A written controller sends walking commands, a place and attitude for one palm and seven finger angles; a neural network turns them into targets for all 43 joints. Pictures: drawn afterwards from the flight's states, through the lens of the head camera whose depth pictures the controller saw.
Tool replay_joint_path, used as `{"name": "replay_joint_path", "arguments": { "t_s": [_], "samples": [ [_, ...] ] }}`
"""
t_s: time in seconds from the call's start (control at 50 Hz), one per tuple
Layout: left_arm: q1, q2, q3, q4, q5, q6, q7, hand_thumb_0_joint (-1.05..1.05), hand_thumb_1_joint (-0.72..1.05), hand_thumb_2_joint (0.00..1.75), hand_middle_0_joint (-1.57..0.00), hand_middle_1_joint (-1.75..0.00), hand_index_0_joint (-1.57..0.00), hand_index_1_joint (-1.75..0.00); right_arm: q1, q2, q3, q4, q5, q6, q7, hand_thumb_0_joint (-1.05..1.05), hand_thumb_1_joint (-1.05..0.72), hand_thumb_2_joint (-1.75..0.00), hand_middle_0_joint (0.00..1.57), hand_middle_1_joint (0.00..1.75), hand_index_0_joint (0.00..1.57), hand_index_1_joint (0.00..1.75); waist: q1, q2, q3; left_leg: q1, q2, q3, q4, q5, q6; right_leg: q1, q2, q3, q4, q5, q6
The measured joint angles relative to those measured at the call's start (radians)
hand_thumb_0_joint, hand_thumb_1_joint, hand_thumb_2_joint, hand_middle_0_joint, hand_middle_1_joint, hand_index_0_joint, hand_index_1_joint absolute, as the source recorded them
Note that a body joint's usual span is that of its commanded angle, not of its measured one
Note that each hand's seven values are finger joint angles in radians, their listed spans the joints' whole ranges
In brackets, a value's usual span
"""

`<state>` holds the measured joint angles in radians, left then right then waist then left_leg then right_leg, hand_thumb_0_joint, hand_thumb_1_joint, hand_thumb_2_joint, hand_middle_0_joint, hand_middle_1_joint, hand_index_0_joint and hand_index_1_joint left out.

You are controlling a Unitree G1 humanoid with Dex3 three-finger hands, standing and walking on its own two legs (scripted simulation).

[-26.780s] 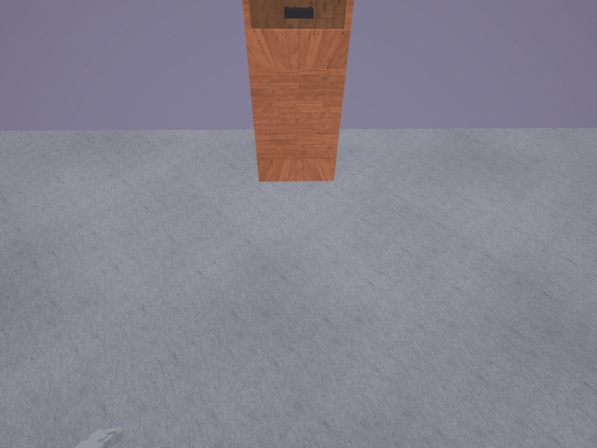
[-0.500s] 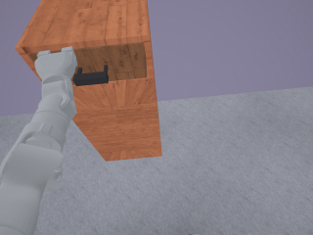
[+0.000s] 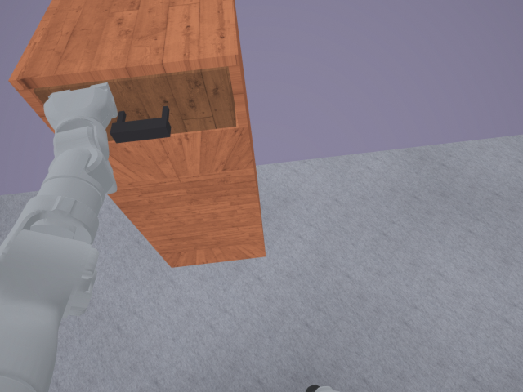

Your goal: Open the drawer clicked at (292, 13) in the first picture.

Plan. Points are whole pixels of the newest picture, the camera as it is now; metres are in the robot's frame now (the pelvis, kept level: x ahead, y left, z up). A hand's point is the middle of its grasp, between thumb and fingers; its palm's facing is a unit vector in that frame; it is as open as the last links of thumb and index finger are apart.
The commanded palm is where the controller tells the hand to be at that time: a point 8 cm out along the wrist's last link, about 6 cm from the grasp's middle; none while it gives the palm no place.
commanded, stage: lower the fingers behind the handle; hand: left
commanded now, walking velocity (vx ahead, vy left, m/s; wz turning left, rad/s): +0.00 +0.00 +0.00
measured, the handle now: (142, 121) +0.58 +0.21 +0.05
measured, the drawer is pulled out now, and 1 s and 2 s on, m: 0.00 0.00 0.00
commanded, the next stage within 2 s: lift the fingers back up to retry in 1.58 s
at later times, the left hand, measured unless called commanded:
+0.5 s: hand (131, 147) +0.50 +0.20 +0.07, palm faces -0.03 +0.01 -1.00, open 13.8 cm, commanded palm +0.48 +0.19 +0.12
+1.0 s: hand (142, 147) +0.51 +0.19 +0.06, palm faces +0.02 +0.01 -1.00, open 13.9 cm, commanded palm +0.47 +0.20 +0.09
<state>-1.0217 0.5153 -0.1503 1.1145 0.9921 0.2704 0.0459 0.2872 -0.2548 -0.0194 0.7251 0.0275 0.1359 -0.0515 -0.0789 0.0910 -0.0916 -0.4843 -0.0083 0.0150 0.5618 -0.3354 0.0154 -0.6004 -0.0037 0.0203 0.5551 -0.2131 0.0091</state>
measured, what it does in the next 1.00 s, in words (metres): stands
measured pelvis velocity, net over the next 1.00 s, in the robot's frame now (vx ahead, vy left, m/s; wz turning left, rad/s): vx -0.01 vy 0.00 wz -0.01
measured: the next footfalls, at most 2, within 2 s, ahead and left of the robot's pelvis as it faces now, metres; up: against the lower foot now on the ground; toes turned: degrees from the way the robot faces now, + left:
none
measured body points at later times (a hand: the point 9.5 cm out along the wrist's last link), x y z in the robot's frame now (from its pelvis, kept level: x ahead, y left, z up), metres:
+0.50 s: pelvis +0.00 +0.01 -0.01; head +0.08 -0.01 +0.43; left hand +0.49 +0.20 +0.13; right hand +0.04 -0.25 -0.15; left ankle -0.05 +0.11 -0.73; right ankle +0.02 -0.12 -0.73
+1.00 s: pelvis -0.01 +0.00 -0.01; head +0.08 -0.01 +0.43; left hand +0.50 +0.18 +0.12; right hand +0.02 -0.28 -0.14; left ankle -0.05 +0.11 -0.73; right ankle +0.02 -0.12 -0.73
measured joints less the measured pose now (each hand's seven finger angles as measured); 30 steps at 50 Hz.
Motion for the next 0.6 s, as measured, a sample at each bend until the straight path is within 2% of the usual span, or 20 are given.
{"name": "replay_joint_path", "arguments": {
  "t_s": [0.06, 0.1, 0.12, 0.16, 0.2, 0.26, 0.3, 0.34, 0.38, 0.44, 0.5, 0.6],
  "samples": [
    [0.075, -0.038, -0.055, -0.116, -0.012, -0.132, -0.082, 0.00, -0.49, 0.30, -0.31, -1.20, -0.31, -1.20, 0.035, -0.003, -0.010, 0.011, -0.006, -0.019, -0.013, 0.01, -0.90, -0.90, 0.20, 0.30, 0.20, 0.30, 0.009, -0.012, 0.002, 0.020, -0.002, -0.023, 0.002, -0.004, -0.001, 0.035, -0.004, -0.023, -0.010, -0.006, -0.002],
    [0.114, -0.053, -0.038, -0.184, 0.001, -0.209, -0.076, 0.00, -0.49, 0.30, -0.32, -1.20, -0.31, -1.22, 0.042, -0.007, -0.016, 0.013, -0.013, -0.030, -0.023, 0.01, -0.90, -0.90, 0.20, 0.30, 0.20, 0.30, 0.012, -0.026, 0.007, 0.025, -0.003, -0.033, 0.017, -0.012, -0.001, 0.045, -0.007, -0.033, -0.001, -0.014, -0.003],
    [0.129, -0.050, -0.015, -0.212, -0.003, -0.273, -0.073, 0.00, -0.49, 0.30, -0.32, -1.20, -0.31, -1.23, 0.042, -0.008, -0.020, 0.011, -0.017, -0.034, -0.028, 0.01, -0.90, -0.90, 0.20, 0.30, 0.20, 0.30, 0.013, -0.034, 0.009, 0.023, -0.004, -0.036, 0.026, -0.016, -0.001, 0.044, -0.008, -0.036, 0.006, -0.019, -0.003],
    [0.144, -0.041, 0.008, -0.243, 0.009, -0.374, -0.031, 0.00, -0.49, 0.30, -0.32, -1.20, -0.31, -1.23, 0.038, -0.013, -0.028, 0.003, -0.025, -0.045, -0.031, 0.01, -0.90, -0.90, 0.20, 0.30, 0.20, 0.30, 0.013, -0.047, 0.008, 0.010, -0.004, -0.035, 0.047, -0.026, -0.001, 0.032, -0.008, -0.035, 0.024, -0.025, -0.003],
    [0.132, -0.046, 0.012, -0.234, 0.034, -0.414, 0.041, 0.00, -0.49, 0.30, -0.32, -1.20, -0.31, -1.23, 0.034, -0.018, -0.038, -0.003, -0.029, -0.061, -0.023, 0.01, -0.90, -0.90, 0.20, 0.30, 0.20, 0.30, 0.014, -0.054, 0.000, -0.016, -0.006, -0.035, 0.070, -0.034, -0.001, 0.009, -0.010, -0.035, 0.043, -0.031, -0.003],
    [0.099, -0.062, 0.037, -0.175, 0.073, -0.393, 0.164, 0.00, -0.49, 0.30, -0.32, -1.20, -0.31, -1.22, 0.016, -0.024, -0.042, -0.005, -0.034, -0.077, 0.003, 0.01, -0.91, -0.90, 0.20, 0.30, 0.20, 0.30, 0.011, -0.058, -0.010, -0.060, -0.009, -0.030, 0.100, -0.041, 0.000, -0.036, -0.012, -0.030, 0.068, -0.034, -0.001],
    [0.075, -0.067, 0.046, -0.124, 0.090, -0.332, 0.227, 0.00, -0.49, 0.30, -0.32, -1.20, -0.31, -1.22, 0.002, -0.022, -0.041, -0.007, -0.038, -0.080, 0.021, 0.01, -0.91, -0.90, 0.20, 0.30, 0.20, 0.30, 0.006, -0.056, -0.016, -0.087, -0.009, -0.024, 0.112, -0.042, 0.002, -0.064, -0.012, -0.023, 0.079, -0.033, 0.002],
    [0.058, -0.073, 0.046, -0.077, 0.102, -0.262, 0.256, 0.00, -0.49, 0.30, -0.32, -1.20, -0.31, -1.21, -0.006, -0.017, -0.040, -0.009, -0.040, -0.077, 0.035, 0.01, -0.91, -0.90, 0.20, 0.30, 0.20, 0.30, 0.001, -0.050, -0.019, -0.103, -0.009, -0.018, 0.115, -0.041, 0.004, -0.082, -0.011, -0.017, 0.081, -0.028, 0.004],
    [0.048, -0.082, 0.030, -0.043, 0.100, -0.199, 0.253, 0.00, -0.49, 0.30, -0.31, -1.20, -0.32, -1.21, -0.007, -0.009, -0.039, -0.009, -0.038, -0.069, 0.044, 0.01, -0.91, -0.90, 0.20, 0.30, 0.20, 0.30, -0.003, -0.041, -0.021, -0.110, -0.009, -0.014, 0.112, -0.039, 0.006, -0.089, -0.011, -0.014, 0.076, -0.024, 0.006],
    [0.041, -0.100, 0.020, -0.025, 0.078, -0.148, 0.224, 0.00, -0.49, 0.30, -0.32, -1.20, -0.31, -1.22, 0.000, 0.004, -0.035, -0.002, -0.036, -0.057, 0.044, 0.01, -0.91, -0.90, 0.20, 0.30, 0.20, 0.30, -0.008, -0.029, -0.018, -0.101, -0.010, -0.013, 0.102, -0.036, 0.009, -0.080, -0.011, -0.013, 0.066, -0.021, 0.008],
    [0.031, -0.096, 0.027, -0.017, 0.062, -0.170, 0.180, 0.00, -0.49, 0.30, -0.32, -1.20, -0.31, -1.22, 0.014, 0.016, -0.023, 0.005, -0.036, -0.050, 0.031, 0.01, -0.91, -0.90, 0.20, 0.30, 0.20, 0.30, -0.016, -0.025, -0.019, -0.086, -0.009, -0.013, 0.094, -0.036, 0.010, -0.066, -0.010, -0.013, 0.060, -0.022, 0.009],
    [0.024, -0.085, 0.040, 0.000, 0.079, -0.226, 0.154, 0.00, -0.49, 0.30, -0.32, -1.20, -0.31, -1.23, 0.043, 0.020, -0.013, 0.004, -0.037, -0.054, 0.021, 0.01, -0.90, -0.90, 0.20, 0.30, 0.20, 0.30, -0.028, -0.026, -0.025, -0.083, -0.005, -0.008, 0.094, -0.042, 0.009, -0.067, -0.006, -0.008, 0.065, -0.028, 0.007]
  ]
}}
